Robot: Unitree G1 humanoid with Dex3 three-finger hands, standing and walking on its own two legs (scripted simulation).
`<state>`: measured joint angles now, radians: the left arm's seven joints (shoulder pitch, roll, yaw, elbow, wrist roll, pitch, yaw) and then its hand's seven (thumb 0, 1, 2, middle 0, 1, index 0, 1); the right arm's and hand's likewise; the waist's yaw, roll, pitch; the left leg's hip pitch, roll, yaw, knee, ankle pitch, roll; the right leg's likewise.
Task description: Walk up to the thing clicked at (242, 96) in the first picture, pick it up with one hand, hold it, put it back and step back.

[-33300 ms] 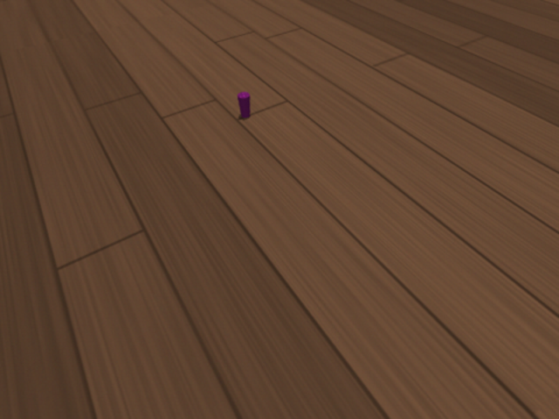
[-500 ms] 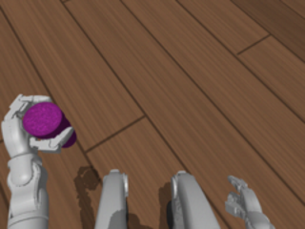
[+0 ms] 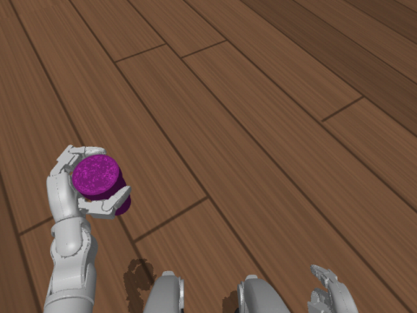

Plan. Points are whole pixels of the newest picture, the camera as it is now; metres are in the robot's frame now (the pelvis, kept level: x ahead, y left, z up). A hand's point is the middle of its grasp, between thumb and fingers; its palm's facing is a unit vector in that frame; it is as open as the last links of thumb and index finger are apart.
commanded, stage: hold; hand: left
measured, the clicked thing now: (108, 190) +0.35 +0.20 +0.00
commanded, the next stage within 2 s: crouch in 1.16 s
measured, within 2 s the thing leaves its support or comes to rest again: neither
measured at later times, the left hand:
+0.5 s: hand (105, 156) +0.37 +0.18 +0.09, palm faces +0.30 -0.95 -0.02, open 10.2 cm
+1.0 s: hand (105, 158) +0.35 +0.17 +0.11, palm faces +0.30 -0.95 -0.02, open 10.2 cm
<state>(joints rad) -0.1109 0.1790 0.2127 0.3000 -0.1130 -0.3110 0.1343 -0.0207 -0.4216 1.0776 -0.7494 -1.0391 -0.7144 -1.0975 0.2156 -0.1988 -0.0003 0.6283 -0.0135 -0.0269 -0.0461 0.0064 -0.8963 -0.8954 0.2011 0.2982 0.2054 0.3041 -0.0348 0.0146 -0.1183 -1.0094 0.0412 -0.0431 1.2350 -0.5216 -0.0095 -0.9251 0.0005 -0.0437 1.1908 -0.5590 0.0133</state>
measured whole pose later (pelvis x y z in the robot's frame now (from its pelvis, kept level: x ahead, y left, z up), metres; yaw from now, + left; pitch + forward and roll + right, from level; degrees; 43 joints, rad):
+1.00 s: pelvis +0.02 -0.01 +0.06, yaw +0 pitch +8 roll -2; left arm -0.08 0.13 0.15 0.32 -0.11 -0.30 0.16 -0.02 -0.42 1.08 -0.74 -1.05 -0.71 -1.11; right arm 0.22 -0.20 0.00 0.66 -0.02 0.00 -0.04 0.01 -0.91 -0.90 0.20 0.30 0.20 0.30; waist -0.02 0.02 -0.06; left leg -0.63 0.04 -0.02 0.91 -0.43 -0.02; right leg -0.56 0.00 -0.03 0.88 -0.46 0.01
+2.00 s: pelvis -0.02 -0.01 -0.12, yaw -2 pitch +31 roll -3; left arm -0.45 0.23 0.37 0.89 -0.09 -0.76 0.10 -0.02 -0.42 1.07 -0.76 -1.02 -0.73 -1.07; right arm 0.10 -0.23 0.00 0.70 -0.09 -0.01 0.08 0.01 -0.89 -0.90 0.20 0.30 0.20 0.30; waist -0.06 0.01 -0.19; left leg -1.62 0.06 -0.06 1.72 -0.65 -0.02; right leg -1.55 0.02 -0.04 1.70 -0.70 0.00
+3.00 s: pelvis -0.07 +0.00 -0.36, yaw -11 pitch +26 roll -10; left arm -0.76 0.70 0.68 1.21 -0.05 -0.77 -0.01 -0.02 -0.41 1.08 -0.75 -1.02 -0.72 -1.08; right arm 0.03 -0.30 0.22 0.69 -0.21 0.08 0.10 0.00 -0.89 -0.90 0.20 0.30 0.21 0.30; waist -0.20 -0.10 0.08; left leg -2.28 0.05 -0.23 2.49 -0.68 -0.03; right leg -2.15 0.07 -0.15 2.40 -0.72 0.03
